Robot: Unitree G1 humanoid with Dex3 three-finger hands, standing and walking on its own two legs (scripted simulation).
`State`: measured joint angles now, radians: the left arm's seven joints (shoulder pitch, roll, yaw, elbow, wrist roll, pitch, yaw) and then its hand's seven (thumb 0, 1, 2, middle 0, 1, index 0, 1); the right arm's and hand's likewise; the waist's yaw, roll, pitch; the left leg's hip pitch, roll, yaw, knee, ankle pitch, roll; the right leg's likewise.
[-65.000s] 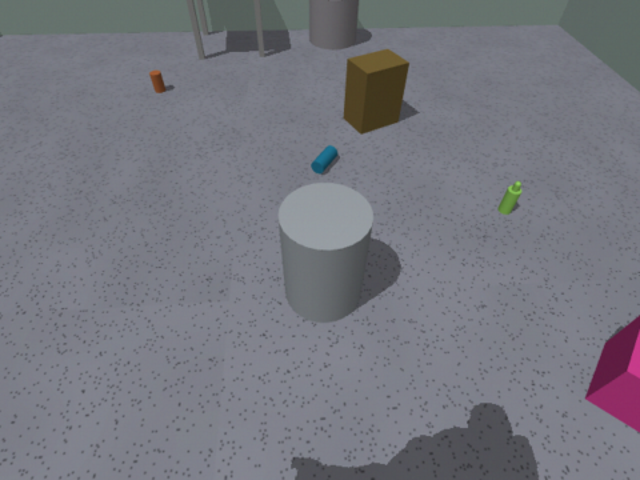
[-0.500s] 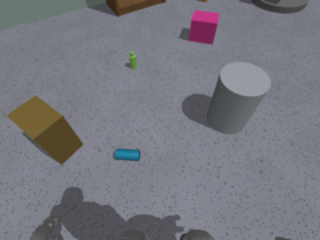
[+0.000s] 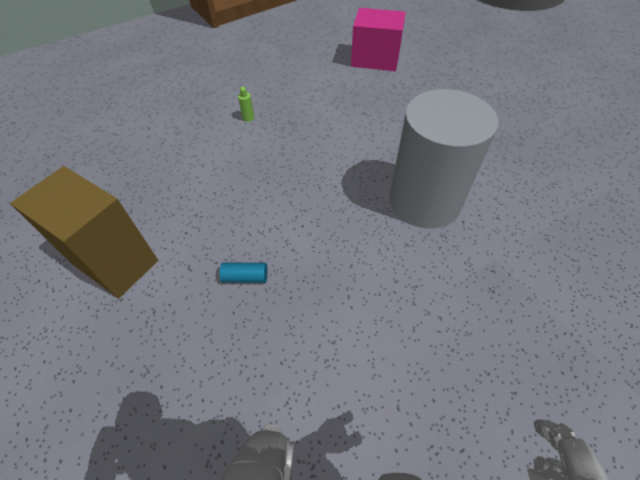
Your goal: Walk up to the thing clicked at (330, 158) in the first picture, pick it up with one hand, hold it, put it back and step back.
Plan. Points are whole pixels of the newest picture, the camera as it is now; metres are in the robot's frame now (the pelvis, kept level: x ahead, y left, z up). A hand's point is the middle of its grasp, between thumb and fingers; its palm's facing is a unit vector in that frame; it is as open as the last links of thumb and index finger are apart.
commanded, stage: step back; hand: left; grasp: from above
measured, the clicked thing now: (244, 272) +0.80 +0.30 -0.71
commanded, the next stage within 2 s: stand in 1.78 s
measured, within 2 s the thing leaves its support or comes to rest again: neither
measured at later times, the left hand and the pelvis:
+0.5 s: hand out of the picture -0.06 +0.26 -0.14, palm faces +0.03 -0.92 -0.38, open 7.3 cm; pelvis -0.17 -0.01 +0.01, yaw +2 degrees
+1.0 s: hand out of the picture -0.27 +0.25 -0.13, palm faces +0.11 -0.90 -0.43, open 7.4 cm; pelvis -0.29 -0.04 +0.01, yaw +5 degrees
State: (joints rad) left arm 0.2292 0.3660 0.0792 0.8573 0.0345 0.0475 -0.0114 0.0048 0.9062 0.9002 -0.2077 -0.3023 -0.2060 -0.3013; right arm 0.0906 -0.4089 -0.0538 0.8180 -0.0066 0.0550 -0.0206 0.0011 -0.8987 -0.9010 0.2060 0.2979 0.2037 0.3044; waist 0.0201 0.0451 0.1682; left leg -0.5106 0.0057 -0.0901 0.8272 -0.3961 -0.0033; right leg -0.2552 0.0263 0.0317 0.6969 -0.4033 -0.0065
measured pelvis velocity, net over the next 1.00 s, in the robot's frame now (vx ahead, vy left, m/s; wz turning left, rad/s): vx -0.29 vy -0.04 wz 0.09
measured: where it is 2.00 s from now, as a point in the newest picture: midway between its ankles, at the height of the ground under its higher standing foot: outside the picture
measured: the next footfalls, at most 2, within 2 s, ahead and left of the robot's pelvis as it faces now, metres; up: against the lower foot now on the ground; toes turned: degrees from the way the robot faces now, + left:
left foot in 0.26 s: -0.06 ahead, +0.12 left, +0.00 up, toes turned +2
right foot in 0.60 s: -0.20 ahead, -0.15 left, +0.00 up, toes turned +4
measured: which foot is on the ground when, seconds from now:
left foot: up 0.00-0.24, down 0.26-0.64, up 0.66-0.92, down 0.94-1.00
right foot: down 0.00-0.28, up 0.30-0.58, down 0.60-1.00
